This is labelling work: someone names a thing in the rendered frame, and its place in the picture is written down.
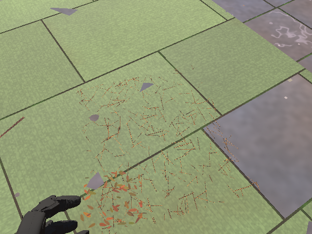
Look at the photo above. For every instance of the robot left hand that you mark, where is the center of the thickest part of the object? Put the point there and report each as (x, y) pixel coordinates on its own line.
(34, 221)

